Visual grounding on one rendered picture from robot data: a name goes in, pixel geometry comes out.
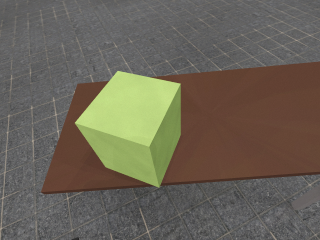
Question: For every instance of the table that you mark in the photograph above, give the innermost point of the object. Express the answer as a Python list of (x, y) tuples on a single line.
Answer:
[(237, 124)]

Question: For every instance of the carton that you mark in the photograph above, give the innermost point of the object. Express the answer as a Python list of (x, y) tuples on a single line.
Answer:
[(134, 125)]

